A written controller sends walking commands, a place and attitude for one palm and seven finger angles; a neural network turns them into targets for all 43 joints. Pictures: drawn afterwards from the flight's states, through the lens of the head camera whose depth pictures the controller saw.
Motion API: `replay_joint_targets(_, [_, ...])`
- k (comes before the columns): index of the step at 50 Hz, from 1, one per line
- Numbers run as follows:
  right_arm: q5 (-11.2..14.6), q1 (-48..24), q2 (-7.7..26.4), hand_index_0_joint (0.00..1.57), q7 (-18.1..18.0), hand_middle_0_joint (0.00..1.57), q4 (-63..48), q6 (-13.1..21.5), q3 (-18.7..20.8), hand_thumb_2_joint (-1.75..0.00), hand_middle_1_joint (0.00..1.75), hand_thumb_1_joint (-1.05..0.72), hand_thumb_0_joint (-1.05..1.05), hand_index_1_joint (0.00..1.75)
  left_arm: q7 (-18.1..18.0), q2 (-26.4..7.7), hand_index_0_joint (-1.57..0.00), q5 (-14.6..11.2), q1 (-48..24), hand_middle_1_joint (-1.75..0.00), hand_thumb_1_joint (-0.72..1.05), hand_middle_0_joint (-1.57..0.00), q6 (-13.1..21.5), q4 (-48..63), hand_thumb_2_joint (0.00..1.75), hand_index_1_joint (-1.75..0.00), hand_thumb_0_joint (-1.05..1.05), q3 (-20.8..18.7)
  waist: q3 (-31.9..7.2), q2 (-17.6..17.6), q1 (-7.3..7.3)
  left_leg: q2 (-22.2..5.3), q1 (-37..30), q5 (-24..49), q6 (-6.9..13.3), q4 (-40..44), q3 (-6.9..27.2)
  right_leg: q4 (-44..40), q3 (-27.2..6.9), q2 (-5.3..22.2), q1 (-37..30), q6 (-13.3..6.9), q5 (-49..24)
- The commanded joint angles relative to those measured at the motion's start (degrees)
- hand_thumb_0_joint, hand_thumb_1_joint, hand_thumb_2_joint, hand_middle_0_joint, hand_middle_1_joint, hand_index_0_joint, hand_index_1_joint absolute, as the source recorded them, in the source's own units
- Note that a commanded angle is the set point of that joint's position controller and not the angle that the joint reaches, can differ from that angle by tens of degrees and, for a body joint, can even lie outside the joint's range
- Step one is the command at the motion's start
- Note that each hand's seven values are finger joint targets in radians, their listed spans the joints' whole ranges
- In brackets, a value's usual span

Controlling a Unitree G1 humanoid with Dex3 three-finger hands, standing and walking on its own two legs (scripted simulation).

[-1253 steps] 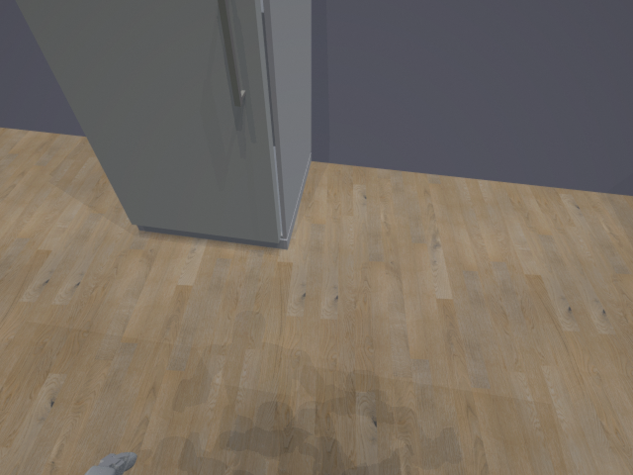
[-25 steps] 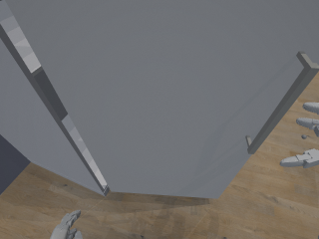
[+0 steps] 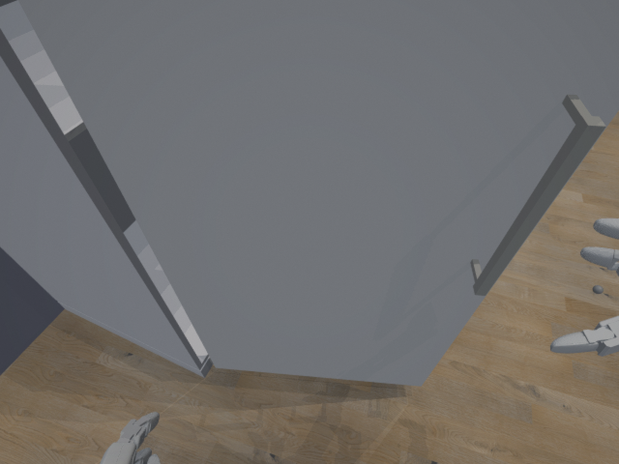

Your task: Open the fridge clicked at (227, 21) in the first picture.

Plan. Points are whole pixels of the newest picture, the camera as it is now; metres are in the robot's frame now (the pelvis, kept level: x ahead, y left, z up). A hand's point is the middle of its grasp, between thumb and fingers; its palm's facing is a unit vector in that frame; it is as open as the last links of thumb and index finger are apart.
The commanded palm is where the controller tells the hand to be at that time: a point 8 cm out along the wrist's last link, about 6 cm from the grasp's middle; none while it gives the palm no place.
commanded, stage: slip the hand off the handle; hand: right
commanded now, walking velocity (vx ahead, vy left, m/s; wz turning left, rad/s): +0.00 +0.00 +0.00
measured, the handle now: (517, 215) +0.41 -0.24 +0.12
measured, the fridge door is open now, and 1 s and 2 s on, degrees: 71 71 71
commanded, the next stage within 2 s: draw the hand back to the body in 0.42 s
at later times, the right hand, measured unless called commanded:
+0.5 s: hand (617, 360) +0.23 -0.29 +0.11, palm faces +0.29 +0.92 -0.26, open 14.6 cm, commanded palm +0.20 -0.33 +0.12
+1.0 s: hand out of the picture +0.20 -0.27 +0.15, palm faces +0.28 +0.96 -0.04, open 14.6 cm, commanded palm +0.16 -0.31 +0.16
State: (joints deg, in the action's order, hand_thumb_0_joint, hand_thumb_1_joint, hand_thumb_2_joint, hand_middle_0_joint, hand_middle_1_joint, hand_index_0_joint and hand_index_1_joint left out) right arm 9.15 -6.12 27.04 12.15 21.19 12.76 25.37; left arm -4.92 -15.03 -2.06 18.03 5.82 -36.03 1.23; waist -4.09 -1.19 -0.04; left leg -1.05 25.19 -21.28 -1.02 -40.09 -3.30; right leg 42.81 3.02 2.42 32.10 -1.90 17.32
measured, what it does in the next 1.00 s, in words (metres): stands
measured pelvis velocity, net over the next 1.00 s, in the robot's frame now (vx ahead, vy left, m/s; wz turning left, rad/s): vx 0.00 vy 0.02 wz -0.03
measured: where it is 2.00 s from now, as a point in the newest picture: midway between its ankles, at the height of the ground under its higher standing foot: outside the picture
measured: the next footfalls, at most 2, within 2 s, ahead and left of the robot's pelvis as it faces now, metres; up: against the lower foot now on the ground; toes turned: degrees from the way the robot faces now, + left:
none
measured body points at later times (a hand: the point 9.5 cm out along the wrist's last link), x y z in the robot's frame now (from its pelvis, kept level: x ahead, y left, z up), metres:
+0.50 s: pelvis +0.00 +0.01 +0.00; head +0.01 +0.00 +0.45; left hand +0.20 +0.23 -0.07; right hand +0.21 -0.34 +0.12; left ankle -0.01 +0.14 -0.71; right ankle +0.05 -0.10 -0.71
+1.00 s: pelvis +0.00 +0.02 +0.01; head -0.02 +0.03 +0.46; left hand +0.20 +0.25 -0.05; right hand +0.18 -0.32 +0.15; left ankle -0.01 +0.14 -0.71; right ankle +0.05 -0.10 -0.71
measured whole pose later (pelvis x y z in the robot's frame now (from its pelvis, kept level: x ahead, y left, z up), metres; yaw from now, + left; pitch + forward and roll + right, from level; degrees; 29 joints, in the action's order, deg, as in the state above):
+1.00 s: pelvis +0.00 +0.02 +0.01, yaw -2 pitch +0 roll +1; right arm 23.3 14.5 21.5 17.0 -3.7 -1.4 27.4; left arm -7.1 -15.1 -4.1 15.0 17.0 -36.2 3.1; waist -4.5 -2.4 3.7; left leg -0.6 14.6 -20.6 0.5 -35.3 -5.2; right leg 37.1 1.0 2.2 21.8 -0.1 15.3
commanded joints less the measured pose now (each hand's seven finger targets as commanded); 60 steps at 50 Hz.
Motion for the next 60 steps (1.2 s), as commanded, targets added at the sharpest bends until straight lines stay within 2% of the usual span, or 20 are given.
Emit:
replay_joint_targets(1, [0.6, -12.71, 16.58, 0.25, -2.81, 0.25, -17.82, 3.34, 5.16, -0.2, 1.15, 0.55, 0.0, 1.15, -1.22, -8.2, -0.2, 0.38, -5.89, -0.3, 0.9, -0.2, 4.17, 8.79, 0.9, -0.3, 0.0, -2.97, -12.15, -6.01, 1.19, 3.28, 2.97, 4.99, 2.1, 5.09, -0.8, -8.19, -5.53, -1.37, -15.23, 0.15, -4.2])
replay_joint_targets(14, [2.17, -2.7, 11.47, 0.25, -0.96, 0.25, -24.75, 0.37, 2.14, -0.2, 1.15, 0.55, 0.0, 1.15, -1.82, -7.29, -0.2, 0.1, -8.26, -0.3, 0.9, -0.2, 6.92, 8.93, 0.9, -0.3, 0.0, -2.06, -9.97, -5.53, 1.82, 3.03, 1.26, 6.77, 2.29, 6.04, -1.0, -8.17, -5.66, -1.56, -16.21, 0.55, -5.67])
replay_joint_targets(20, [2.85, 8.02, 10.11, 0.25, -1.88, 0.25, -30.6, 0.11, 2.89, -0.2, 1.15, 0.55, 0.0, 1.15, -1.29, -6.78, -0.2, 0.33, -8.65, -0.3, 0.9, -0.2, 7.79, 9.79, 0.9, -0.3, 0.0, -2.0, -9.27, -5.46, 2.91, 3.04, 0.07, 8.18, 2.24, 6.01, -1.27, -8.01, -5.45, -1.79, -16.03, 0.71, -7.31])
replay_joint_targets(22, [3.1, 8.42, 11.74, 0.25, -2.36, 0.25, -31.25, 0.12, 4.88, -0.2, 1.15, 0.55, 0.0, 1.15, -1.5, -6.99, -0.2, 0.34, -8.68, -0.3, 0.9, -0.2, 7.71, 9.46, 0.9, -0.3, 0.0, -2.05, -7.99, -3.09, 2.77, 3.05, -0.33, 8.07, 2.12, 6.31, -1.15, -7.68, -5.21, -1.83, -14.61, 0.56, -6.78])
replay_joint_targets(27, [3.39, 4.18, 11.73, 0.25, -2.09, 0.25, -31.13, 0.73, 4.47, -0.2, 1.15, 0.55, 0.0, 1.15, -2.44, -6.85, -0.2, 0.22, -8.94, -0.3, 0.9, -0.2, 8.31, 8.39, 0.9, -0.3, 0.0, -1.82, -6.69, -3.88, 1.79, 2.68, 1.35, 4.69, 1.86, 7.12, -0.3, -7.3, -4.79, -2.22, -13.83, 0.41, -3.23])
replay_joint_targets(28, [17.93, -1.32, 3.44, 0.25, 3.34, 0.25, -28.0, -1.53, 5.15, -0.2, 1.15, 0.55, 0.0, 1.15, -3.56, -7.03, -0.2, -1.84, -11.19, -0.3, 0.9, -0.2, 9.85, 7.9, 0.9, -0.3, 0.0, -1.2, -9.19, -3.53, 0.48, 2.04, -2.78, 4.57, 2.15, 9.58, 0.39, -8.39, -5.27, -2.35, -16.13, 1.11, -1.39])
replay_joint_targets(30, [20.08, -2.3, 9.96, 0.25, 8.89, 0.25, -27.57, -3.71, 8.03, -0.2, 1.15, 0.55, 0.0, 1.15, -5.25, -7.53, -0.2, -2.16, -11.33, -0.3, 0.9, -0.2, 12.17, 7.45, 0.9, -0.3, 0.0, -0.65, -11.48, -3.9, 2.04, 1.83, -5.82, 7.7, 2.06, 10.26, 1.38, -8.69, -5.56, -2.49, -18.08, 0.54, -3.64])
replay_joint_targets(32, [14.97, -0.31, 11.56, 0.25, 9.49, 0.25, -27.56, -6.44, 5.44, -0.2, 1.15, 0.55, 0.0, 1.15, -5.21, -7.04, -0.2, -1.86, -10.41, -0.3, 0.9, -0.2, 13.22, 7.8, 0.9, -0.3, 0.0, -0.34, -8.99, -5.61, 2.86, 1.71, -4.79, 9.62, 1.93, 10.11, 1.16, -9.37, -5.14, -2.39, -17.73, 0.0, -6.0])
replay_joint_targets(34, [12.7, 2.88, 10.19, 0.25, 8.2, 0.25, -29.2, -8.16, 3.97, -0.2, 1.15, 0.55, 0.0, 1.15, -4.32, -6.49, -0.2, -1.72, -10.11, -0.3, 0.9, -0.2, 13.73, 8.62, 0.9, -0.3, 0.0, -0.32, -6.05, -5.94, 3.19, 1.64, -4.25, 9.88, 1.99, 10.1, 0.32, -10.58, -5.26, -2.25, -17.32, 0.05, -6.76])
replay_joint_targets(36, [13.15, 5.5, 9.44, 0.25, 6.88, 0.25, -31.7, -8.98, 4.89, -0.2, 1.15, 0.55, 0.0, 1.15, -3.54, -6.37, -0.2, -1.65, -10.28, -0.3, 0.9, -0.2, 14.01, 9.41, 0.9, -0.3, 0.0, -0.32, -6.15, -5.54, 3.67, 1.85, -4.79, 9.19, 2.09, 10.44, -0.22, -11.29, -5.5, -2.24, -17.83, 0.28, -6.52])
replay_joint_targets(38, [14.78, 8.91, 10.4, 0.25, 5.82, 0.25, -31.21, -9.36, 8.58, -0.2, 1.15, 0.55, 0.0, 1.15, -3.05, -6.61, -0.2, -1.53, -10.38, -0.3, 0.9, -0.2, 14.11, 9.51, 0.9, -0.3, 0.0, -0.63, -6.71, -1.58, 4.29, 1.68, -6.14, 10.49, 1.77, 11.02, 0.2, -10.84, -5.09, -2.25, -17.11, 0.25, -7.58])
replay_joint_targets(42, [15.61, 11.83, 10.1, 0.25, 5.04, 0.25, -31.99, -9.9, 10.25, -0.2, 1.15, 0.55, 0.0, 1.15, -2.56, -6.65, -0.2, -1.82, -10.72, -0.3, 0.9, -0.2, 14.05, 9.49, 0.9, -0.3, 0.0, -0.91, -5.65, -2.46, 4.59, 1.38, -6.3, 9.25, 1.52, 11.84, 1.14, -10.66, -4.1, -2.26, -16.83, 0.4, -6.85])
replay_joint_targets(45, [14.97, 11.14, 7.56, 0.25, 5.05, 0.25, -36.13, -10.35, 6.95, -0.2, 1.15, 0.55, 0.0, 1.15, -2.48, -6.42, -0.2, -2.0, -10.76, -0.3, 0.9, -0.2, 14.48, 9.99, 0.9, -0.3, 0.0, -0.88, -5.08, -4.14, 3.76, 1.34, -5.26, 9.73, 1.38, 11.86, 0.95, -10.99, -3.83, -2.34, -18.08, 0.22, -6.78])
replay_joint_targets(47, [15.09, 11.99, 8.36, 0.25, 4.84, 0.25, -37.48, -10.38, 7.65, -0.2, 1.15, 0.55, 0.0, 1.15, -2.71, -6.71, -0.2, -1.9, -10.62, -0.3, 0.9, -0.2, 14.8, 9.67, 0.9, -0.3, 0.0, -0.96, -4.46, -0.78, 3.64, 1.4, -5.73, 9.44, 1.18, 12.43, 1.13, -10.68, -4.09, -2.18, -17.58, 0.05, -6.51])
replay_joint_targets(52, [14.41, 7.64, 8.88, 0.24, 4.7, 0.24, -40.9, -10.4, 6.55, -0.29, 1.04, 0.37, 0.0, 1.04, -3.66, -6.66, -0.2, -1.98, -11.35, -0.3, 0.9, -0.2, 15.6, 8.71, 0.9, -0.3, 0.0, -0.57, -2.99, -3.74, 3.22, 1.39, -4.92, 5.66, 1.34, 13.54, 1.46, -11.6, -4.71, -2.3, -18.8, -0.02, -3.9])
replay_joint_targets(53, [3.69, 6.55, 16.91, 0.24, -5.65, 0.24, -41.65, -8.63, 8.38, -0.31, 1.02, 0.33, 0.0, 1.02, -3.35, -6.89, -0.2, 0.19, -13.09, -0.3, 0.9, -0.2, 14.3, 7.73, 0.9, -0.3, 0.0, -1.22, 2.45, -3.85, 4.37, 0.01, -2.9, 3.46, 1.66, 18.48, 4.3, -11.72, -4.19, -2.47, -16.99, -0.06, -2.36])
replay_joint_targets(54, [2.72, 11.93, 8.37, 0.24, -9.66, 0.24, -39.32, -8.55, 3.82, -0.32, 1.0, 0.3, 0.0, 1.0, -3.06, -5.96, -0.2, 0.36, -13.0, -0.3, 0.9, -0.2, 13.85, 7.93, 0.9, -0.3, 0.0, -1.0, 3.72, -2.8, 3.08, -0.72, -3.17, 2.18, 1.71, 18.36, 3.02, -12.53, -3.82, -2.44, -17.61, 0.24, -1.56])
replay_joint_targets(55, [0.94, 15.61, 6.29, 0.24, -12.35, 0.24, -40.51, -8.04, 1.92, -0.34, 0.98, 0.26, 0.0, 0.98, -2.74, -5.69, -0.2, 0.5, -12.54, -0.3, 0.9, -0.2, 13.06, 7.71, 0.9, -0.3, 0.0, -1.04, 2.33, -2.29, 3.4, -0.63, -4.27, 2.1, 1.73, 17.7, 2.33, -13.23, -4.0, -2.16, -19.25, 0.17, -1.16])
replay_joint_targets(57, [-1.01, 17.61, 7.24, 0.24, -15.84, 0.24, -44.64, -6.92, 1.8, -0.37, 0.94, 0.19, 0.0, 0.94, -2.36, -5.9, -0.2, 0.88, -12.7, -0.3, 0.9, -0.2, 11.77, 7.58, 0.9, -0.3, 0.0, -1.35, -0.99, -2.59, 3.91, -0.67, -7.43, 3.08, 1.79, 17.61, 2.29, -14.54, -3.58, -2.01, -21.01, -0.17, -1.68])
replay_joint_targets(60, [-2.78, 17.28, 7.74, 0.23, -18.61, 0.23, -46.94, -5.67, 2.18, -0.43, 0.87, 0.08, 0.0, 0.87, -2.19, -5.43, -0.2, 1.25, -13.13, -0.3, 0.9, -0.2, 10.43, 7.44, 0.9, -0.3, 0.0, -1.3, -1.04, -3.99, 3.67, -0.63, -8.86, 4.37, 1.84, 17.53, 1.94, -16.14, -3.43, -1.69, -22.96, -0.22, -2.7])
